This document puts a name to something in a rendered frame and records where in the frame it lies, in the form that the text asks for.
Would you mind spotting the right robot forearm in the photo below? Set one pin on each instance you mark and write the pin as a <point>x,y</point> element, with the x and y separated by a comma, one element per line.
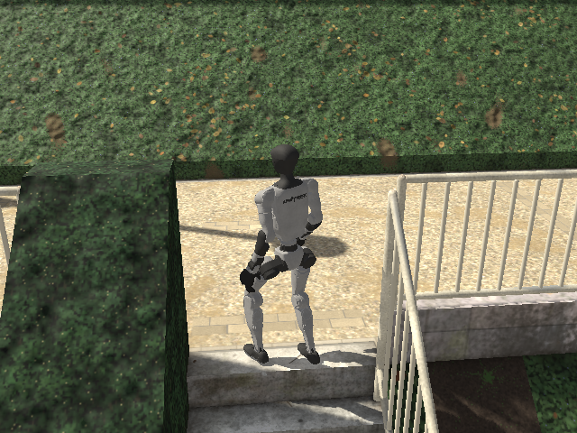
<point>309,229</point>

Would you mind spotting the left robot upper arm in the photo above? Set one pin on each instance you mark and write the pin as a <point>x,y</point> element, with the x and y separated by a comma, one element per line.
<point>263,200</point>

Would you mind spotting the right robot upper arm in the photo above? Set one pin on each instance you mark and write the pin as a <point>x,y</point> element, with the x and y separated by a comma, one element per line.
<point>315,216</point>

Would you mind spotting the left robot shin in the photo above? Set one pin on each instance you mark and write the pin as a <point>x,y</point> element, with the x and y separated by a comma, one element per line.
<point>254,319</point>

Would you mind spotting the humanoid robot torso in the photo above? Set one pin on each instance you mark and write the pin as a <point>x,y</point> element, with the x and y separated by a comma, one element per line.
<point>289,213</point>

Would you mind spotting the robot left hand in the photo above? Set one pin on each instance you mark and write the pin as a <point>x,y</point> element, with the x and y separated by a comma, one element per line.
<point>247,279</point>

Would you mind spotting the left robot forearm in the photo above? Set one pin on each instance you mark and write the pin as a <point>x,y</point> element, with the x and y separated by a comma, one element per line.
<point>258,255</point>

